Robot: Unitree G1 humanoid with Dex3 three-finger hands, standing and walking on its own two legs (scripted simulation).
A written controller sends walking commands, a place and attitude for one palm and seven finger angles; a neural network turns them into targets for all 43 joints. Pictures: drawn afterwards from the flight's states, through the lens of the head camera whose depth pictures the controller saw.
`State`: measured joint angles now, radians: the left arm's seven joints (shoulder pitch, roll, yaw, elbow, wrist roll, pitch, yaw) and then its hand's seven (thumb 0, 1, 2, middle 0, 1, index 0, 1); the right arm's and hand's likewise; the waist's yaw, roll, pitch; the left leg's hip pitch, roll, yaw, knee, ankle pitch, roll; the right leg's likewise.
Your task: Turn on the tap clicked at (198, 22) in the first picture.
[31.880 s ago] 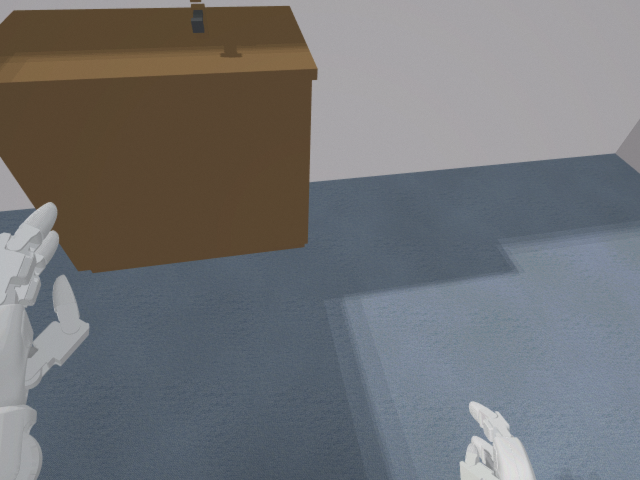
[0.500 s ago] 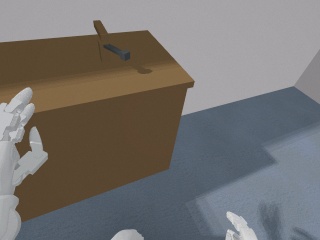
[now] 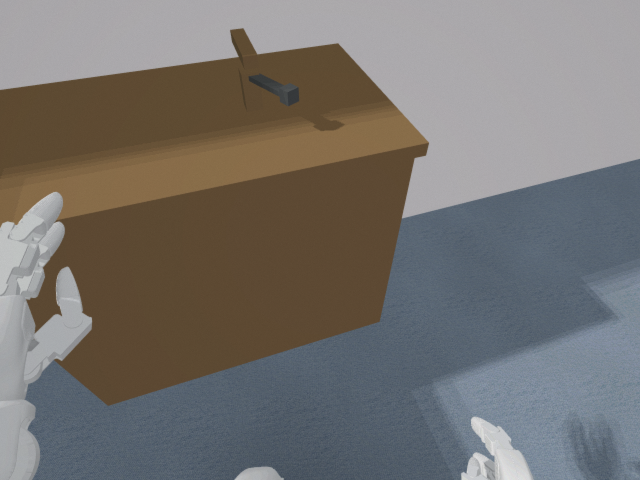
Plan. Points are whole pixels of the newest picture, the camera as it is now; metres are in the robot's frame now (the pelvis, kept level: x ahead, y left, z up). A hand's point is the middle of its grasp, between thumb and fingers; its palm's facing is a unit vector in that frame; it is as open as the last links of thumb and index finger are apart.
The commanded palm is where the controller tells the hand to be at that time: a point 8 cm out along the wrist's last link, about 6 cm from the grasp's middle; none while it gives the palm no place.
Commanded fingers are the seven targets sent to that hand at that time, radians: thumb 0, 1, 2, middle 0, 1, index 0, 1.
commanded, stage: stop stepping back and stand still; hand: left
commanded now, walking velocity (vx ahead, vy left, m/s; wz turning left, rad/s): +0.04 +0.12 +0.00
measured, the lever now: (289, 94) +0.74 +0.11 +0.12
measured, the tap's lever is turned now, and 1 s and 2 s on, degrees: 27 27 27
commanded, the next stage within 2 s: stand and check the lever's angle in 0.38 s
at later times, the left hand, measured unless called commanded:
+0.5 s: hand (91, 297) +0.24 +0.24 +0.17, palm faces +0.35 -0.85 -0.40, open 7.4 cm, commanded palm +0.19 +0.28 +0.19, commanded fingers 0.00 0.90 0.90 -0.20 -0.30 -0.20 -0.30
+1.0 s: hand (76, 300) +0.24 +0.25 +0.17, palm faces +0.40 -0.83 -0.38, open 7.4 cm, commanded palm +0.19 +0.29 +0.19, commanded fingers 0.00 0.90 0.90 -0.20 -0.30 -0.20 -0.30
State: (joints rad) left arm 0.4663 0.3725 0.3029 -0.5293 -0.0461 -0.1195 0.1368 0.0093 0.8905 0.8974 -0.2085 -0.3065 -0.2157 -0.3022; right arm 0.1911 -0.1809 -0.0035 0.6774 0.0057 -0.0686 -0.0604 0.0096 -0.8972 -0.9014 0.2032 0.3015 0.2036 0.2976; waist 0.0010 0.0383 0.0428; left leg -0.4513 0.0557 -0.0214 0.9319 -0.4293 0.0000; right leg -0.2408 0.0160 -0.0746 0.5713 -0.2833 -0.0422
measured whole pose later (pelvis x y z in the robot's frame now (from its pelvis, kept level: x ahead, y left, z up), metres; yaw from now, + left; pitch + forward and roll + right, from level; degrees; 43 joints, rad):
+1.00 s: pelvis +0.02 +0.01 +0.01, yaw -1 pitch -1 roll -1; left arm 0.47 0.35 0.33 -0.46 -0.05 -0.10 0.17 0.01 0.89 0.90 -0.21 -0.31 -0.21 -0.30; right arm 0.20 -0.18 0.01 0.60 0.01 -0.05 -0.09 0.01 -0.90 -0.90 0.20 0.30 0.20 0.30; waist 0.00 0.02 0.01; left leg -0.27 0.05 0.05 0.53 -0.26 0.00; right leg -0.20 0.02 -0.03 0.52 -0.36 -0.03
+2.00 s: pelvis +0.25 -0.15 -0.01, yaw -1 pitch -2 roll +1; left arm 0.46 0.41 0.37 -0.52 -0.06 -0.13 0.15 0.01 0.89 0.90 -0.21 -0.31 -0.21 -0.30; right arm 0.17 -0.18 0.00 0.58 0.03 -0.09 -0.05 0.01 -0.90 -0.90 0.20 0.30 0.20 0.30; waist -0.01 0.06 0.07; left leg -0.31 0.11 0.05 0.78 -0.43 -0.01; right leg -0.30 -0.01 -0.11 0.69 -0.34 -0.03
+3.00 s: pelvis +0.27 -0.20 +0.01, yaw -1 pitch +0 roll +2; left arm 0.57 0.40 0.34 -0.58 -0.06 -0.15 0.16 0.01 0.89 0.90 -0.21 -0.31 -0.22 -0.30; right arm 0.17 -0.29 -0.05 0.55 0.02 -0.01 -0.08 0.01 -0.90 -0.90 0.20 0.30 0.20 0.30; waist -0.03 0.02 0.05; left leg -0.18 0.01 0.03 0.45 -0.34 0.03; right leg -0.29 0.01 -0.09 0.47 -0.17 -0.07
